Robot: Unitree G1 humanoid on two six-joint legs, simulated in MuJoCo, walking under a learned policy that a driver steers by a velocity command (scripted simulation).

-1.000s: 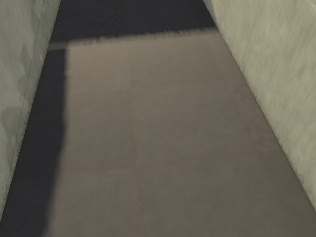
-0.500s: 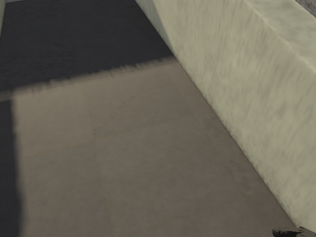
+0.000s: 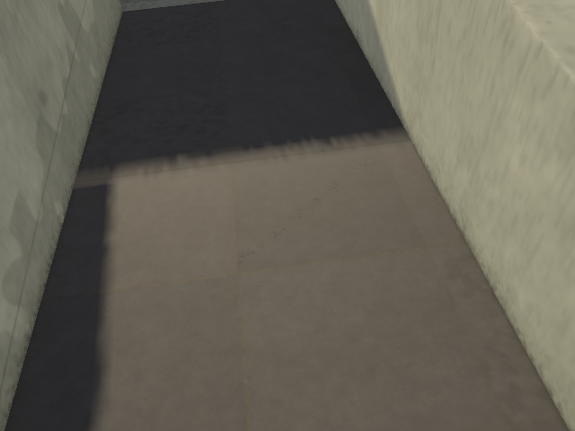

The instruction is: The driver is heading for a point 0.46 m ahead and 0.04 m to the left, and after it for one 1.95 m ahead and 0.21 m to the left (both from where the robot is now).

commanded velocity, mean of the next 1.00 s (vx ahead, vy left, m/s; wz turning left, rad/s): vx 0.40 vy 0.00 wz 0.08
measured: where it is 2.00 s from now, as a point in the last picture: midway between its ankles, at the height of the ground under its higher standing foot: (248, 331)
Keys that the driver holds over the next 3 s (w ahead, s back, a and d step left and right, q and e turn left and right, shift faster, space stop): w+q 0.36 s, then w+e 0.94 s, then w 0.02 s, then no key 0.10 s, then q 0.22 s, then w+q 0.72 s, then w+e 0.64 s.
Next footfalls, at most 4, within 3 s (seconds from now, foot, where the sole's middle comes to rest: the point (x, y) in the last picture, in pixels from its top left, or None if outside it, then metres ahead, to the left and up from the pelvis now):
0.36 left None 0.09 0.17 -0.79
0.88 right None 0.47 0.08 -0.84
1.32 left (211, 356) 0.74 0.27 -0.89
1.74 right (300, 336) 0.79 0.02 -0.89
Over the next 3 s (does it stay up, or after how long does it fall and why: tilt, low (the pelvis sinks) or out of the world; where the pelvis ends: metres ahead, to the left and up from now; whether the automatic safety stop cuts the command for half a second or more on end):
stays up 1.35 0.31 -0.19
